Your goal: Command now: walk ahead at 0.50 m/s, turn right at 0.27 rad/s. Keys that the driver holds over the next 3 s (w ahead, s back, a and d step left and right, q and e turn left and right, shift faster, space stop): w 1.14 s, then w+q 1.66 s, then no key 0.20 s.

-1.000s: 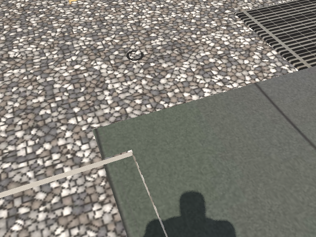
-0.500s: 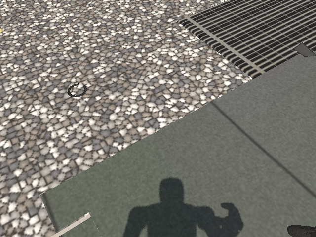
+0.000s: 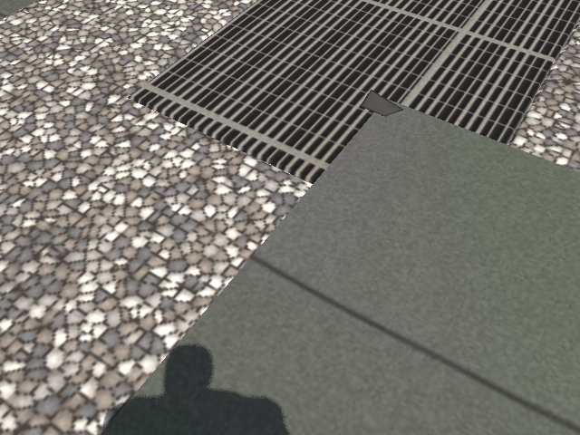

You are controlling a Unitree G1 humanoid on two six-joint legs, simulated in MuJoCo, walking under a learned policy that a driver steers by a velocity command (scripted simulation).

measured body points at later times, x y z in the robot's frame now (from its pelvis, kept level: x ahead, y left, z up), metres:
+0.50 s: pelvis +0.28 -0.06 +0.00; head +0.30 -0.07 +0.45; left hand +0.32 +0.21 -0.11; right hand +0.46 -0.33 -0.10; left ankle +0.43 +0.10 -0.68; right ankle +0.24 -0.15 -0.74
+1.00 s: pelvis +0.57 -0.01 +0.00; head +0.59 +0.00 +0.45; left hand +0.73 +0.26 -0.10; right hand +0.59 -0.28 -0.12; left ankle +0.56 +0.08 -0.74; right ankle +0.68 -0.19 -0.67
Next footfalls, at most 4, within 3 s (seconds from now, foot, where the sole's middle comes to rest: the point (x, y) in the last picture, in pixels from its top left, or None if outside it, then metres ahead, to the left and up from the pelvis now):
0.20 right None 0.28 -0.15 -0.78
0.72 left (249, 391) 0.60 0.08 -0.78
1.24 right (341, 281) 0.89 -0.18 -0.78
1.78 left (236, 215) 1.14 0.10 -0.78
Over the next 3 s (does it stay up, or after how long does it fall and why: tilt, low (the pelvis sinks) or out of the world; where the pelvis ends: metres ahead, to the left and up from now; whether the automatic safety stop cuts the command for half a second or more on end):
stays up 1.53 0.33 0.00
